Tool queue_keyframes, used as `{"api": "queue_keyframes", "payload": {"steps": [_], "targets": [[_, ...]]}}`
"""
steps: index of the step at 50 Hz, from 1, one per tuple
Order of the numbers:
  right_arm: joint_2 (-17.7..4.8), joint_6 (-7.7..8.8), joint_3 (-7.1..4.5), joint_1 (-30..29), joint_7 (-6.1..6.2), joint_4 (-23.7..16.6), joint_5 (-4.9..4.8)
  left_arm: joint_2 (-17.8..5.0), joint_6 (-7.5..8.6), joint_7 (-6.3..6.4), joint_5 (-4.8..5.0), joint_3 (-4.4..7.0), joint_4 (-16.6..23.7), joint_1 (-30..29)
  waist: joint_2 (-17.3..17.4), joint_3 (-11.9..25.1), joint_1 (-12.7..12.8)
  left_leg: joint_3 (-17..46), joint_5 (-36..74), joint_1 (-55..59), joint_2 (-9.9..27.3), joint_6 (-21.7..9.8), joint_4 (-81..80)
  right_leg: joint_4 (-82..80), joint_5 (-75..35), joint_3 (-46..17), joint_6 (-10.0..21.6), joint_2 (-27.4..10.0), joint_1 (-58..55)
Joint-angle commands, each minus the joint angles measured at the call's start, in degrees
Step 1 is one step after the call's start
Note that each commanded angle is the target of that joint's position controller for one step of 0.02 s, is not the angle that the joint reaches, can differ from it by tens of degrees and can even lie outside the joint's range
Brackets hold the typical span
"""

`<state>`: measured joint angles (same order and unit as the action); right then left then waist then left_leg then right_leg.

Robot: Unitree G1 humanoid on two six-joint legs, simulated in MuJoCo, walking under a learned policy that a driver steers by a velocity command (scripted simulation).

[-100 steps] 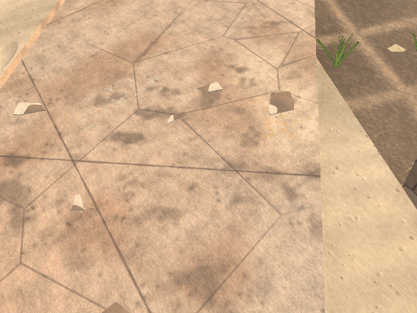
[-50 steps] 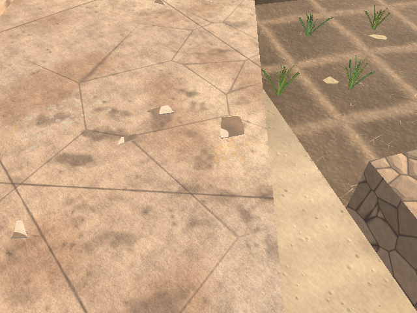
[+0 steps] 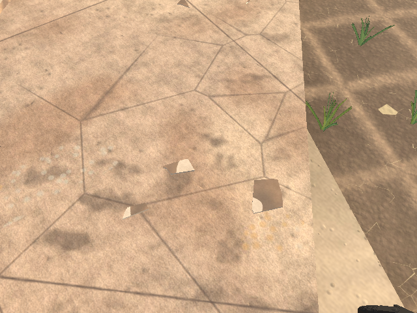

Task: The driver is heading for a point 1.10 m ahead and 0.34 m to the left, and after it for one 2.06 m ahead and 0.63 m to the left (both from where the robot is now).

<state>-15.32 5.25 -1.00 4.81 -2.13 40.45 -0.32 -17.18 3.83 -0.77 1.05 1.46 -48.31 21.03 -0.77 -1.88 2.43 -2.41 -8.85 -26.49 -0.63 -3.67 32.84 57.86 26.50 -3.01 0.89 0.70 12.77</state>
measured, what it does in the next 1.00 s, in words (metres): walks ahead, turning left: right foot, then left foot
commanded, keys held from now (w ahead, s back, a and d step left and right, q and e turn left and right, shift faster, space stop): w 0.32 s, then w+q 0.10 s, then q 0.58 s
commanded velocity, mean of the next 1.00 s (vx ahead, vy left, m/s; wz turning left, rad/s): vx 0.32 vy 0.00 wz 0.27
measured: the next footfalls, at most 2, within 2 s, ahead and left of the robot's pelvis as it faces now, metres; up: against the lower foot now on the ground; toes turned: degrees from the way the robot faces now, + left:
right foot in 0.48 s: +0.43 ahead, -0.13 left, +0.00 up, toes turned +2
left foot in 0.96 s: +0.42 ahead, +0.13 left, +0.00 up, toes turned +22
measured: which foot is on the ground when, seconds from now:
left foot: down 0.00-0.48, up 0.50-0.94, down 0.96-1.00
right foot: up 0.00-0.46, down 0.48-0.96, up 0.98-1.00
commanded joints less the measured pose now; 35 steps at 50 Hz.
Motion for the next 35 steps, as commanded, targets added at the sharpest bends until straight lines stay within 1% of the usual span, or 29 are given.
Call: {"api": "queue_keyframes", "payload": {"steps": [1, 2, 3, 4, 5, 6, 7, 8, 12, 15, 17, 18, 19, 20, 21, 22, 23, 24, 25, 26, 27, 28, 29, 30, 31, 32, 33, 34, 35], "targets": [[-8.1, -0.37, -2.57, 10.5, 0.53, 0.0, 0.15, -6.5, 2.56, -0.02, 0.70, 1.17, 6.8, -4.8, 4.2, 7.4, -5.7, 25.6, -1.7, 28.9, 17.3, -10.9, -17.3, 13.9, -5.1, -1.2, 0.6, -5.3, 29.5], [-6.7, 0.01, -2.17, 8.4, 0.40, -0.2, 0.57, -6.3, 2.18, 0.24, -0.12, 1.58, 6.7, -5.0, 3.9, 5.4, -3.8, 21.5, 3.4, 23.1, 15.3, -10.2, -19.0, 10.7, -8.1, -1.3, 0.5, -7.0, 26.1], [-6.2, 0.31, -1.99, 7.6, 0.33, -0.2, 0.87, -5.4, 1.64, 0.25, -0.28, 1.47, 6.3, -3.6, 4.8, 5.2, -2.3, 19.3, 6.0, 19.8, 14.1, -10.2, -20.6, 9.4, -10.0, -1.3, 0.1, -7.6, 22.9], [-6.3, 0.79, -2.08, 7.6, 0.28, 0.2, 0.71, -4.2, 1.11, 0.34, -0.42, 1.26, 5.7, -2.3, 5.0, 5.3, -1.6, 17.3, 8.8, 18.1, 13.5, -10.7, -22.0, 8.4, -11.1, -0.8, -0.4, -7.6, 21.2], [-6.6, 1.22, -2.13, 7.9, 0.29, 0.9, 0.47, -3.6, 0.54, 0.56, -0.51, 1.17, 5.5, -1.8, 5.1, 4.8, -1.0, 15.3, 11.7, 16.7, 13.2, -11.1, -22.8, 7.1, -11.7, -0.5, -1.0, -7.8, 20.8], [-7.2, 1.48, -2.29, 8.3, 0.42, 1.6, 0.33, -3.4, 0.21, 0.78, -0.75, 1.13, 6.0, -2.9, 4.7, 3.9, -0.9, 13.6, 13.8, 16.0, 13.0, -11.3, -23.7, 5.4, -13.2, -0.3, -1.5, -7.9, 21.8], [-7.8, 1.49, -2.44, 8.9, 0.70, 2.2, 0.27, -3.3, 0.06, 0.95, -1.02, 1.07, 6.7, -5.0, 4.3, 2.8, -1.2, 12.3, 15.2, 16.1, 12.8, -11.4, -24.3, 2.9, -15.4, -0.1, -2.1, -8.0, 23.5], [-8.0, 1.33, -2.48, 9.9, 0.92, 2.9, 0.20, -3.2, 0.03, 0.97, -1.08, 1.08, 7.5, -7.3, 4.0, 2.0, -1.8, 11.2, 15.7, 16.8, 12.4, -11.0, -24.7, -0.1, -18.3, 0.0, -2.3, -8.1, 25.3], [-9.2, 0.45, -2.53, 13.3, 1.64, 4.7, -0.07, -1.5, 0.64, 0.29, -0.75, 0.57, 9.4, -15.3, 4.0, 0.4, -4.6, 7.5, 14.4, 19.7, 10.7, -8.6, -25.1, -14.9, -29.4, 1.2, -2.0, -6.8, 25.5], [-10.2, -0.20, -2.66, 16.8, 1.85, 6.7, -0.40, -1.1, 1.16, -0.52, -0.34, 0.40, 11.3, -21.2, 3.7, -1.2, -7.0, 7.5, 12.7, 23.6, 12.0, -8.2, -24.5, -22.2, -31.9, 2.3, -1.4, -5.4, 25.8], [-10.1, -0.92, -2.63, 19.1, 2.04, 8.0, -0.51, -1.2, 1.59, -1.21, -0.14, 0.43, 12.8, -24.6, 3.6, -2.2, -8.0, 8.7, 13.6, 26.8, 13.4, -8.2, -23.0, -25.1, -30.6, 2.2, -0.8, -4.7, 26.7], [-10.1, -1.33, -2.65, 19.7, 2.22, 8.5, -0.61, -1.3, 1.89, -1.58, -0.11, 0.50, 13.5, -25.7, 3.6, -2.6, -7.8, 9.7, 14.6, 28.3, 14.1, -8.1, -21.8, -26.4, -29.2, 1.9, -0.3, -4.3, 26.8], [-10.9, -1.70, -2.92, 19.5, 2.56, 8.6, -0.79, -1.5, 2.27, -1.83, -0.20, 0.53, 13.8, -25.7, 3.8, -2.5, -7.2, 10.6, 15.7, 29.2, 14.7, -7.9, -20.6, -27.8, -27.6, 1.6, 0.1, -3.9, 25.9], [-11.3, -2.01, -3.11, 19.1, 2.85, 8.6, -0.86, -2.1, 2.58, -2.01, -0.27, 0.76, 13.8, -25.0, 4.2, -2.1, -6.3, 11.4, 17.2, 29.9, 15.0, -7.5, -19.3, -29.2, -26.1, 1.4, 0.6, -3.3, 23.8], [-11.8, -2.25, -3.30, 18.4, 3.07, 8.6, -0.86, -2.9, 2.84, -2.04, -0.35, 1.10, 13.3, -23.3, 4.8, -1.1, -5.0, 11.9, 20.3, 30.1, 15.0, -7.0, -17.4, -30.1, -24.4, 1.8, 1.1, -2.5, 20.4], [-12.2, -2.54, -3.38, 17.0, 3.24, 8.4, -0.73, -4.2, 3.13, -1.82, -0.81, 1.82, 12.3, -19.3, 5.4, 1.0, -2.5, 11.4, 29.7, 29.5, 13.4, -5.8, -12.4, -32.0, -24.2, 3.0, 2.0, -0.9, 13.8], [-11.6, -2.66, -3.10, 15.9, 3.30, 7.8, -0.55, -6.5, 3.45, -1.36, -1.47, 2.96, 10.0, -11.5, 4.8, 6.3, 1.4, 9.6, 35.0, 26.7, 9.9, -3.9, -3.6, -34.0, -29.6, 4.0, 3.6, -0.5, 1.7], [-8.9, -2.29, -2.03, 14.8, 3.31, 5.9, 0.48, -10.2, 3.58, -0.73, -2.70, 3.95, 8.3, -2.3, 1.8, 15.4, 4.9, 8.3, 22.8, 15.9, 6.1, -1.2, 10.7, -29.4, -45.0, -3.1, 6.9, -9.0, -16.8], [-1.9, -1.38, -0.02, 23.9, 2.88, 5.4, 1.13, -14.3, 2.60, -0.32, -3.31, 4.70, 8.3, 0.1, -13.7, 25.3, 1.2, 4.5, -21.0, -6.7, -3.3, 3.7, 32.8, -26.4, -60.8, -23.6, 17.0, -26.4, -40.1], [-7.7, -1.05, -1.35, 23.3, 2.87, 6.3, -0.42, -9.2, 1.95, -0.28, -2.68, 3.72, 9.4, 1.2, -10.8, 31.1, 3.8, 12.4, -29.3, -9.8, -3.3, 4.5, 41.6, -29.6, -56.9, -29.9, 18.7, -27.5, -39.0], [-10.9, -1.44, -2.68, 17.4, 3.07, 4.6, -1.95, -6.5, 1.59, 0.00, -2.21, 2.81, 10.1, -3.2, -6.9, 21.6, 3.4, 12.1, -26.6, -12.8, -0.4, 4.8, 43.1, -31.4, -57.5, -20.6, 16.3, -25.3, -30.7], [-9.9, -2.08, -2.72, 14.2, 3.41, 3.6, -1.87, -5.0, 1.42, 0.24, -1.81, 2.38, 9.9, -6.9, -4.1, 15.1, 1.4, 9.5, -23.1, -13.2, 2.0, 5.5, 41.3, -32.9, -58.1, -14.1, 14.3, -22.4, -22.4], [-9.1, -3.11, -2.99, 13.6, 3.66, 3.5, -1.26, -3.3, 1.25, 0.22, -1.36, 1.92, 9.7, -10.2, -2.5, 10.5, -0.6, 8.2, -20.5, -12.0, 3.6, 6.1, 38.9, -35.5, -54.5, -9.8, 13.2, -19.9, -14.8], [-8.1, -4.33, -3.30, 15.0, 3.69, 3.6, -0.88, -2.8, 1.56, -0.01, -1.90, 1.79, 9.4, -11.8, -4.0, 8.0, -2.6, 7.9, -18.3, -7.0, 4.9, 6.4, 37.0, -38.0, -53.7, -5.9, 12.0, -18.3, -7.2], [-6.5, -5.54, -3.21, 16.6, 3.71, 3.5, -0.93, -3.2, 1.72, -0.24, -2.42, 1.99, 9.1, -13.6, -5.5, 7.4, -4.3, 6.6, -16.6, -3.6, 4.7, 6.9, 36.1, -40.4, -51.4, -3.5, 12.5, -17.9, -2.6], [-5.6, -6.48, -3.19, 17.4, 3.91, 3.3, -0.96, -3.8, 1.73, -0.30, -2.60, 2.27, 9.0, -15.4, -6.2, 6.4, -5.1, 5.6, -15.5, -2.0, 4.7, 7.5, 34.2, -42.3, -50.7, -1.0, 13.1, -17.4, 0.7], [-5.3, -7.02, -3.27, 16.4, 4.08, 2.3, -0.76, -4.7, 1.70, -0.13, -2.80, 2.60, 8.8, -16.4, -6.1, 5.6, -5.4, 5.3, -13.5, -2.2, 5.0, 7.8, 32.0, -43.7, -49.7, 0.6, 13.4, -17.7, 2.0], [-5.2, -7.47, -3.30, 15.3, 4.25, 1.6, -0.52, -5.2, 1.53, 0.23, -2.64, 2.86, 8.4, -16.5, -5.2, 5.6, -5.2, 5.0, -11.3, -2.4, 5.2, 7.7, 29.6, -44.4, -49.6, 2.1, 13.7, -18.2, 2.0], [-4.8, -7.67, -3.19, 14.0, 4.12, 0.5, -0.27, -5.8, 1.32, 0.51, -2.51, 3.05, 8.2, -17.0, -5.5, 6.0, -5.1, 5.0, -8.6, -2.2, 5.8, 7.5, 26.7, -44.3, -48.4, 3.7, 13.4, -18.0, 1.2]]}}
Keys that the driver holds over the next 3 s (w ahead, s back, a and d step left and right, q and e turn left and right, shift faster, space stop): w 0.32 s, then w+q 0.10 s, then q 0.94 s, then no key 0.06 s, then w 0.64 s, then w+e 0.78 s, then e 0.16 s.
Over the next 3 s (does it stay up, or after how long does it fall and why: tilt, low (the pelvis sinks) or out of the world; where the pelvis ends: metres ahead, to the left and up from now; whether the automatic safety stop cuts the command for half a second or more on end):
stays up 0.92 0.40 0.01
